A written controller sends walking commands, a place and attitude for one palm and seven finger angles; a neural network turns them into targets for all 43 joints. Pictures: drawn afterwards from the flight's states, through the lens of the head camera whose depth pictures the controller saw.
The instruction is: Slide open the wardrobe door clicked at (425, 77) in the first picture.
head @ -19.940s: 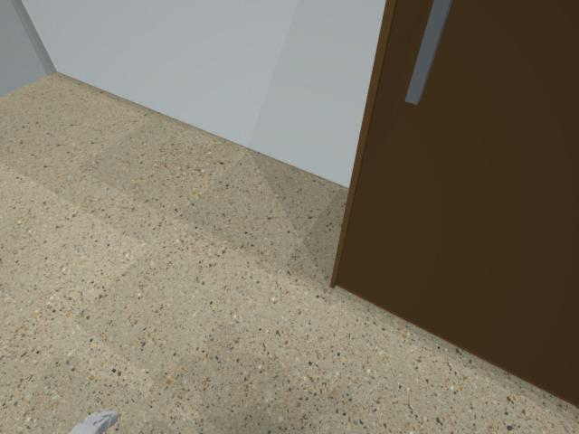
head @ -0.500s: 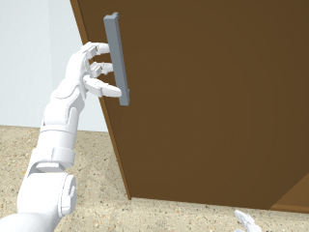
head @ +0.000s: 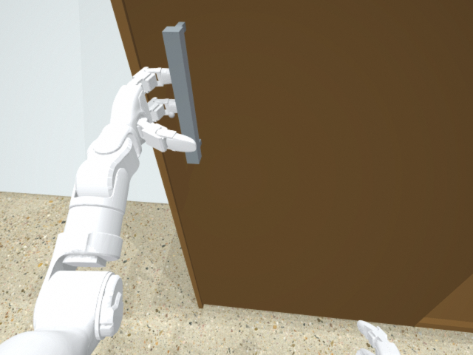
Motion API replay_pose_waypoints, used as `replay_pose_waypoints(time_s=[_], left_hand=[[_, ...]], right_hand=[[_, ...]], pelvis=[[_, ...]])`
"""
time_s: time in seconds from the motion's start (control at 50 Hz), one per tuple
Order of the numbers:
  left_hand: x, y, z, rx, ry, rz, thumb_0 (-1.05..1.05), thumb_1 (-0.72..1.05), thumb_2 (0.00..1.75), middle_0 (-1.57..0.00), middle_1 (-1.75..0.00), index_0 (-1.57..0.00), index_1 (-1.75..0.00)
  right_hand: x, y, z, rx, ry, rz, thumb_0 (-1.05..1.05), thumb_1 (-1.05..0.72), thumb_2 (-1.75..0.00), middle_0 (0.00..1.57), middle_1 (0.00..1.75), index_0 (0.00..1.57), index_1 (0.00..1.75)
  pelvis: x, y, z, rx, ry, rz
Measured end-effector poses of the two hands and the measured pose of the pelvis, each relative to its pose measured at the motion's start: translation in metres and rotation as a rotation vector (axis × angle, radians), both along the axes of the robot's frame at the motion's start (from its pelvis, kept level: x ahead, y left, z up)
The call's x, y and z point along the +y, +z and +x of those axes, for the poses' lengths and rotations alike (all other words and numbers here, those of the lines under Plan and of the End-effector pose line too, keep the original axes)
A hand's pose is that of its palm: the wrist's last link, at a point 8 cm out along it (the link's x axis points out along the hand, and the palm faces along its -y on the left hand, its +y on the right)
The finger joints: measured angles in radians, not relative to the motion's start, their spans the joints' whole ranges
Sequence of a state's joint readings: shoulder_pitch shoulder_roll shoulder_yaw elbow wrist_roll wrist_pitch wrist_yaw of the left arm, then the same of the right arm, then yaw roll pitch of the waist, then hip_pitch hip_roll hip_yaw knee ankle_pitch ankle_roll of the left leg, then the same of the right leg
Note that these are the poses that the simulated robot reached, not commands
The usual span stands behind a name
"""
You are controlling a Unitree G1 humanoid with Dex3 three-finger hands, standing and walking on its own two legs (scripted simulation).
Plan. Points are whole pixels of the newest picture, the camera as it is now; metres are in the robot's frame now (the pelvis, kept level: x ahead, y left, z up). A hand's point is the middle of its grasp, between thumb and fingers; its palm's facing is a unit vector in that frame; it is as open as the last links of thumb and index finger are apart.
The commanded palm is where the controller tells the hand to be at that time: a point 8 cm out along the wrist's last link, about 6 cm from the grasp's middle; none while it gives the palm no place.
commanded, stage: move the hooked fingers beside the handle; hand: left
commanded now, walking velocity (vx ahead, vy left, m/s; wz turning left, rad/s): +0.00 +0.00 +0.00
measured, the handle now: (188, 99) +0.47 +0.11 +0.23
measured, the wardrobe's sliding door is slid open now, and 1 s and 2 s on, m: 0.00 0.00 0.00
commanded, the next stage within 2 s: none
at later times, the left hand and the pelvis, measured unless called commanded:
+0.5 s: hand (171, 115) +0.41 +0.12 +0.24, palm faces -0.05 -1.00 -0.01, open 14.3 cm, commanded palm +0.38 +0.18 +0.24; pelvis +0.00 +0.00 +0.00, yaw +1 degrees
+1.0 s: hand (152, 114) +0.41 +0.16 +0.24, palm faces -0.02 -1.00 -0.02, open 14.0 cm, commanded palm +0.39 +0.21 +0.24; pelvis +0.00 +0.00 +0.00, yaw +0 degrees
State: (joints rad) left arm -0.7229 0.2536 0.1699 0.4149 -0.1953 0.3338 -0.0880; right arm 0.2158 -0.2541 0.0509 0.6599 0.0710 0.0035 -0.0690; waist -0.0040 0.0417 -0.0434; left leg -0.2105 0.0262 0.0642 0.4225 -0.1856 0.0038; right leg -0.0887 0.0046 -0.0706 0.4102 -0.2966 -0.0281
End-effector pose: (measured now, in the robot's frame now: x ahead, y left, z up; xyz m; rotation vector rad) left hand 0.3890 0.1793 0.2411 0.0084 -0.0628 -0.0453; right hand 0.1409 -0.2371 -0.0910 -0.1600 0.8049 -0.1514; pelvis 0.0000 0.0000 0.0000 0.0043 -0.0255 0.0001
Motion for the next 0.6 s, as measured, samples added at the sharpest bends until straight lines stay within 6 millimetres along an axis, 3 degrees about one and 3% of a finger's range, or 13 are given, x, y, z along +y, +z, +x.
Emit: replay_pose_waypoints(time_s=[0.36,0.6], left_hand=[[-0.002,0.001,-0.004,0.006,0.007,0.009,-0.01,-0.50,0.30,-0.27,-1.17,-0.23,-1.17],[0.007,0.003,-0.002,0.000,0.007,0.002,-0.01,-0.50,0.30,-0.30,-1.19,-0.28,-1.19]], right_hand=[[0.009,0.005,0.020,-0.029,0.038,0.007,0.01,-0.90,-0.90,0.20,0.30,0.20,0.30],[0.003,0.003,0.013,-0.010,0.019,0.001,0.01,-0.90,-0.90,0.20,0.30,0.20,0.30]], pelvis=[[0.000,0.000,0.002,-0.006,0.008,0.002],[-0.002,0.001,0.003,-0.003,0.005,0.002]])
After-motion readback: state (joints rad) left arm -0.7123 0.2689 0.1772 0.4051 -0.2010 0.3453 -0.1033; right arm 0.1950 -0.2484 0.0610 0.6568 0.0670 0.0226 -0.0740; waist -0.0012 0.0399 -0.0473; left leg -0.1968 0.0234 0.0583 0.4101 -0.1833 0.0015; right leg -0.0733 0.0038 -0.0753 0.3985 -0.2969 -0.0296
